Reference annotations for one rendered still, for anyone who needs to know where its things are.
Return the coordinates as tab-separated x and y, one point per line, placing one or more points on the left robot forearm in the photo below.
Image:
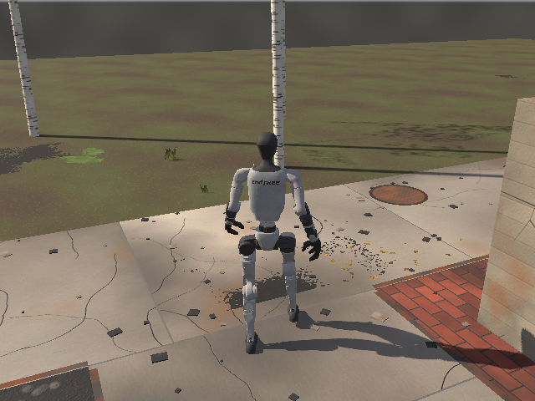
230	216

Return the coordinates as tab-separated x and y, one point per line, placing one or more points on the right robot upper arm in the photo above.
294	177

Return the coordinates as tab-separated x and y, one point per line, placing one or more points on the left robot upper arm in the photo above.
236	190

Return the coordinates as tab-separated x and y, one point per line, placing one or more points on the humanoid robot torso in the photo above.
266	192

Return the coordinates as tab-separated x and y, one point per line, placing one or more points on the right robot shin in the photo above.
291	288

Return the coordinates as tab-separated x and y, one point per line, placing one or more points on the right robot hand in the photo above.
316	249

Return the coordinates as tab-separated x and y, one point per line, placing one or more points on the left robot hand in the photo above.
230	230

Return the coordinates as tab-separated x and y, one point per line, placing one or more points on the right robot forearm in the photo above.
308	225

